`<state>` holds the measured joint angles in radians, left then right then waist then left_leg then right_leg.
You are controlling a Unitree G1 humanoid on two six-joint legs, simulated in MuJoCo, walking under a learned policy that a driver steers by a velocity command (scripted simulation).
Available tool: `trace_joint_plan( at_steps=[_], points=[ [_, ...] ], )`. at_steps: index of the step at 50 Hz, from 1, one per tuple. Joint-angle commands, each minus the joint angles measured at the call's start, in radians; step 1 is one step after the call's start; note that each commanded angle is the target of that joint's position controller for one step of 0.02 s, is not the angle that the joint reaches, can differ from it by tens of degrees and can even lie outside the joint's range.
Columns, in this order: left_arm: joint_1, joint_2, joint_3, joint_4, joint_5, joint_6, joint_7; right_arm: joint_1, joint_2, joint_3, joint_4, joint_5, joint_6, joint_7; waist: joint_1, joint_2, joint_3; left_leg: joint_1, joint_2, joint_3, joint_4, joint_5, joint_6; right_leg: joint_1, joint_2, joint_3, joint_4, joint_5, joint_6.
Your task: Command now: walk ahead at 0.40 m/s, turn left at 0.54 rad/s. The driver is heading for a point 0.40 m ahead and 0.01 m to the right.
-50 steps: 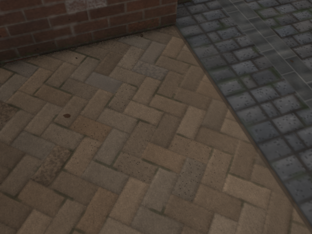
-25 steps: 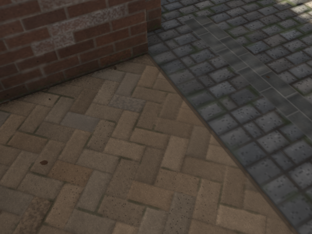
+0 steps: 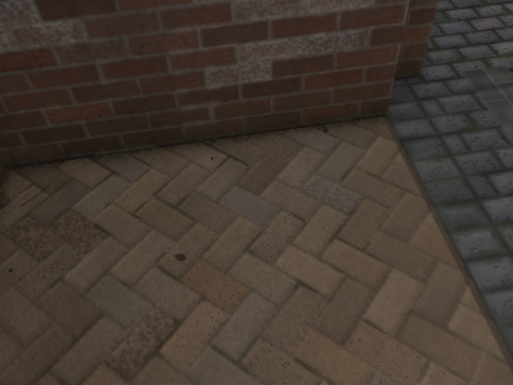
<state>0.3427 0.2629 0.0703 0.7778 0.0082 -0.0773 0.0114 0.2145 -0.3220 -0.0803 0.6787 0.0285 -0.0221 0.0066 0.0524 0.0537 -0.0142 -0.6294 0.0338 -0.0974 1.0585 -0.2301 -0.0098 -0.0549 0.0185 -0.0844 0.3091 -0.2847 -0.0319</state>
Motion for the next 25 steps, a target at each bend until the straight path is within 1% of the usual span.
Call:
trace_joint_plan(
  at_steps=[1,3,5,7,8,9,10,11,12,13,14,15,16,17,18,19,20,22,23,25],
  points=[
    [-0.019,0.136,0.026,-0.047,0.001,-0.016,0.005,-0.124,-0.02,0.004,-0.117,0.0,-0.019,0.018,0.022,-0.131,0.088,-0.225,0.045,0.015,-0.053,0.104,-0.024,0.086,-0.251,0.137,-0.151,0.273,-0.125],
    [-0.015,0.154,0.027,-0.034,-0.001,-0.01,0.005,-0.173,-0.002,0.014,-0.142,0.0,-0.021,0.029,0.034,-0.134,0.104,-0.178,0.051,0.052,-0.169,0.17,-0.024,0.058,-0.244,0.074,-0.157,0.3,-0.119],
    [0.009,0.172,0.03,-0.015,-0.008,-0.007,0.005,-0.231,0.013,0.024,-0.166,-0.001,-0.024,0.042,0.052,-0.132,0.125,-0.134,0.047,0.093,-0.269,0.201,-0.011,0.051,-0.255,0.03,-0.158,0.318,-0.115],
    [0.031,0.188,0.032,0.005,-0.018,-0.001,0.003,-0.265,0.011,0.026,-0.185,0.002,-0.024,0.056,0.054,-0.127,0.138,-0.101,0.036,0.13,-0.339,0.177,0.016,0.078,-0.275,-0.002,-0.144,0.367,-0.109],
    [0.035,0.196,0.034,0.013,-0.024,0.003,0.002,-0.272,0.005,0.024,-0.193,0.004,-0.024,0.062,0.046,-0.13,0.136,-0.076,0.026,0.146,-0.369,0.154,0.035,0.097,-0.284,-0.02,-0.125,0.435,-0.102],
    [0.03,0.207,0.036,0.016,-0.026,0.006,0.002,-0.265,-0.008,0.018,-0.198,0.004,-0.024,0.066,0.027,-0.139,0.119,-0.024,0.003,0.168,-0.394,0.125,0.058,0.112,-0.288,-0.045,-0.083,0.589,-0.092],
    [0.028,0.225,0.041,0.018,-0.029,0.01,0.006,-0.24,-0.028,0.008,-0.198,0.0,-0.021,0.067,0.0,-0.162,0.083,0.048,-0.032,0.196,-0.402,0.086,0.082,0.13,-0.292,-0.067,-0.017,0.794,-0.081],
    [0.047,0.236,0.042,0.029,-0.034,0.014,0.008,-0.181,-0.046,-0.004,-0.19,-0.006,-0.018,0.065,-0.043,-0.176,0.029,0.174,-0.073,0.208,-0.413,0.045,0.112,0.122,-0.3,-0.073,0.082,0.976,-0.08],
    [0.048,0.235,0.037,0.039,-0.037,0.018,0.009,-0.032,-0.079,-0.028,-0.155,-0.003,-0.015,0.056,-0.136,-0.161,-0.053,0.395,-0.105,0.201,-0.475,0.092,0.153,0.066,-0.291,-0.088,0.242,1.043,-0.066],
    [0.046,0.219,0.026,0.036,-0.032,0.011,0.011,0.127,-0.125,-0.054,-0.114,-0.002,-0.006,0.035,-0.221,-0.133,-0.121,0.675,-0.081,0.13,-0.5,0.129,0.187,-0.115,-0.261,-0.096,0.451,0.907,-0.04],
    [0.121,0.087,-0.019,-0.012,0.003,-0.003,-0.004,0.207,-0.24,-0.07,-0.091,-0.014,-0.006,0.016,-0.163,0.129,-0.267,1.087,0.232,-0.348,-0.509,0.046,0.317,-0.543,-0.118,-0.087,0.88,0.042,0.018],
    [0.119,0.124,-0.019,0.012,-0.024,-0.03,-0.016,0.242,-0.192,-0.05,-0.11,-0.022,-0.015,0.012,-0.194,0.095,-0.471,1.108,0.391,-0.716,-0.682,-0.052,0.4,-0.608,-0.026,0.153,1.072,-0.311,0.014],
    [-0.02,0.202,0.011,-0.028,-0.069,-0.035,-0.021,0.189,-0.143,-0.031,-0.091,-0.033,-0.026,0.021,-0.207,0.026,-0.31,0.973,0.346,-0.541,-0.726,-0.03,0.334,-0.68,-0.07,0.192,1.108,-0.234,0.008],
    [-0.073,0.181,0.003,-0.055,-0.075,-0.037,-0.018,0.128,-0.121,-0.024,-0.076,-0.029,-0.035,0.022,-0.164,0.02,-0.156,0.788,0.305,-0.371,-0.75,0.03,0.294,-0.686,-0.112,0.171,1.045,-0.145,0.002],
    [-0.077,0.163,0.002,-0.044,-0.054,-0.032,-0.01,0.067,-0.086,-0.014,-0.065,-0.027,-0.044,0.023,-0.116,-0.014,-0.082,0.649,0.257,-0.263,-0.774,0.084,0.262,-0.648,-0.151,0.164,0.977,-0.075,0.006],
    [-0.043,0.16,0.008,-0.03,-0.038,-0.018,-0.005,0.014,-0.054,-0.003,-0.067,-0.033,-0.055,0.028,-0.068,0.018,-0.036,0.536,0.212,-0.174,-0.805,0.214,0.245,-0.577,-0.173,0.165,0.933,-0.024,0.014],
    [0.002,0.147,0.007,-0.011,-0.033,-0.001,-0.003,-0.013,-0.045,-0.002,-0.064,-0.038,-0.064,0.03,-0.035,0.036,-0.03,0.466,0.194,-0.118,-0.832,0.326,0.243,-0.505,-0.177,0.164,0.919,0.002,0.027],
    [0.047,0.114,0.004,0.013,-0.024,0.023,0.004,-0.033,-0.045,-0.003,-0.039,-0.038,-0.084,0.032,0.001,0.005,-0.024,0.407,0.18,-0.025,-0.842,0.584,0.253,-0.458,-0.161,0.145,0.873,0.014,0.054],
    [0.038,0.107,0.004,0.011,-0.018,0.028,0.007,-0.036,-0.053,-0.005,-0.026,-0.04,-0.088,0.029,0.006,0.002,-0.014,0.391,0.171,0.014,-0.845,0.66,0.25,-0.465,-0.151,0.138,0.838,0.04,0.065],
    [-0.02,0.09,-0.001,-0.009,-0.006,0.029,0.009,-0.031,-0.059,-0.005,-0.001,-0.042,-0.082,0.016,0.0,0.012,0.0,0.399,0.15,0.073,-0.847,0.736,0.239,-0.497,-0.144,0.128,0.724,0.126,0.083]
  ],
)
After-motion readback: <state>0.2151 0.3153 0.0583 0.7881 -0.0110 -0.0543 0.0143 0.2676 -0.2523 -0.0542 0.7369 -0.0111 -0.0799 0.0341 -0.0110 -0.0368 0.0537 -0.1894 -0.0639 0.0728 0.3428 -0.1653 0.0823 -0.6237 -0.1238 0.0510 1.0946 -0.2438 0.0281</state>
